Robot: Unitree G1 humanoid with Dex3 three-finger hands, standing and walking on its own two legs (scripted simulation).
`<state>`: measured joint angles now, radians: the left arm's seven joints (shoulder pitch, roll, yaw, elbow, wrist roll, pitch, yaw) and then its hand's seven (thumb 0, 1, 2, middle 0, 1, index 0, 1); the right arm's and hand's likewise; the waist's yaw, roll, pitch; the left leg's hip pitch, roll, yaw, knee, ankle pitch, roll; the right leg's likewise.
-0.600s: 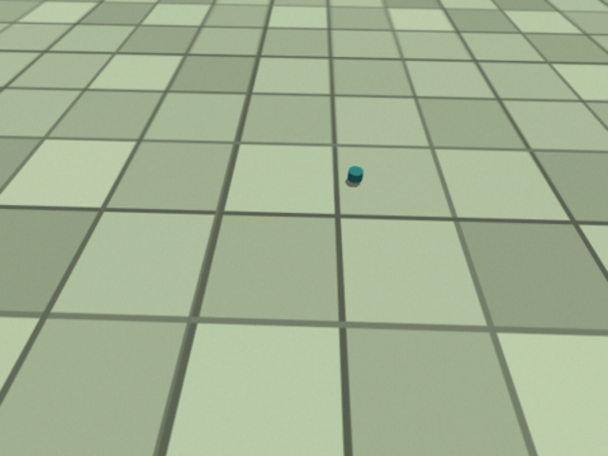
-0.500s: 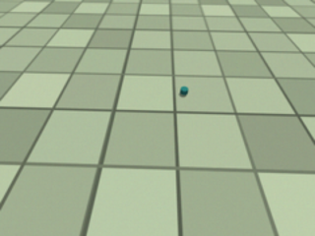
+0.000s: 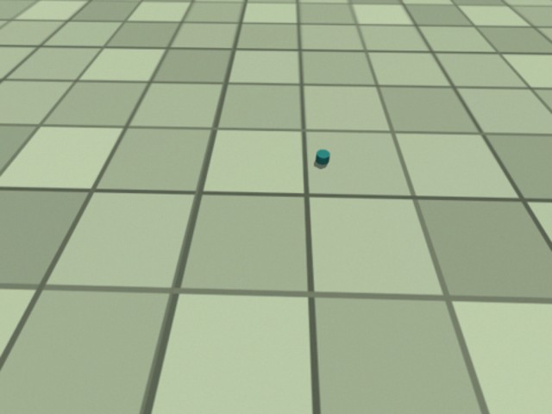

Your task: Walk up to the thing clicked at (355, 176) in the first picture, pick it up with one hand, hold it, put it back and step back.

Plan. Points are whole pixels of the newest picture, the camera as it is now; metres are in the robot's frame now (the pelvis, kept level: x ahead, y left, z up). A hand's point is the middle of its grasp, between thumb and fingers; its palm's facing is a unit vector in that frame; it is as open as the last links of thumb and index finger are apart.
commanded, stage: stand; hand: left
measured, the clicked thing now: (322, 157) +1.48 -0.27 -0.76
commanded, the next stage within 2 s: walk up in 0.52 s
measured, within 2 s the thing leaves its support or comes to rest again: neither
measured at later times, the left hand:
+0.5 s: hand out of the picture +0.08 +0.25 -0.15, palm faces -0.01 -0.94 -0.35, open 7.4 cm
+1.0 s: hand (175, 394) +0.19 +0.17 -0.15, palm faces -0.14 -0.92 -0.38, open 7.4 cm
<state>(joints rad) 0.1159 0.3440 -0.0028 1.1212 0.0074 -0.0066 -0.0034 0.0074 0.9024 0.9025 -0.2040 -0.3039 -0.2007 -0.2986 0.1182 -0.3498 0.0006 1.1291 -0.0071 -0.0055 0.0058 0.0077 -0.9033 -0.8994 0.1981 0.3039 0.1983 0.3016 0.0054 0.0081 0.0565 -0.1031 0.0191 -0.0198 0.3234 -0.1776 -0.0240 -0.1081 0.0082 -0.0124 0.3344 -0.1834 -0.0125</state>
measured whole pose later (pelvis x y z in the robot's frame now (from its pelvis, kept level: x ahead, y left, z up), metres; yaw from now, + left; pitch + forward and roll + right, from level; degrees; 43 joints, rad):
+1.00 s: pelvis +0.11 -0.10 -0.02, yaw -12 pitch -4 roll -1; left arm 0.33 0.39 0.08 0.93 0.01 -0.04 -0.08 0.01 0.90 0.90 -0.20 -0.30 -0.20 -0.30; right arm 0.23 -0.47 -0.08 0.96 -0.02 -0.03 0.06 0.01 -0.91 -0.90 0.20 0.30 0.20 0.30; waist 0.04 0.07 0.05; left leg -0.42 0.08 0.04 1.02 -0.39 0.02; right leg -0.22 0.01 -0.04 0.55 -0.27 -0.04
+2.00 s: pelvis +0.54 -0.23 -0.02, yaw -20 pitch -2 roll -2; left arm 0.35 0.42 0.05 0.87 0.01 -0.08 -0.05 0.01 0.90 0.90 -0.21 -0.30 -0.20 -0.30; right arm 0.26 -0.43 -0.07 0.87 -0.02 -0.05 0.09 0.01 -0.90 -0.90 0.20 0.30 0.20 0.30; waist 0.05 0.03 0.05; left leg -0.45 0.10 0.04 0.62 -0.19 0.01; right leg -0.12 -0.01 -0.06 0.54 -0.38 -0.01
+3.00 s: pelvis +0.88 -0.31 -0.02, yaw -20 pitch -3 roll +0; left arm 0.31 0.44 0.04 0.92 0.00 -0.05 -0.02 0.01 0.90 0.90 -0.20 -0.30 -0.20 -0.30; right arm 0.29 -0.41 -0.06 0.85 0.00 -0.07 0.06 0.01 -0.90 -0.90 0.20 0.30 0.20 0.30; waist 0.00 -0.04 0.08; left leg -0.30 0.04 0.08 0.61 -0.26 0.03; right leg -0.42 -0.04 0.00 1.08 -0.41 -0.04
